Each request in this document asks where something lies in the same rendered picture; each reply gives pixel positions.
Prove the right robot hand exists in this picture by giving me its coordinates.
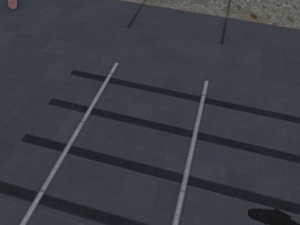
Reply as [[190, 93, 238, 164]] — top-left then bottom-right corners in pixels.
[[247, 208, 300, 225]]

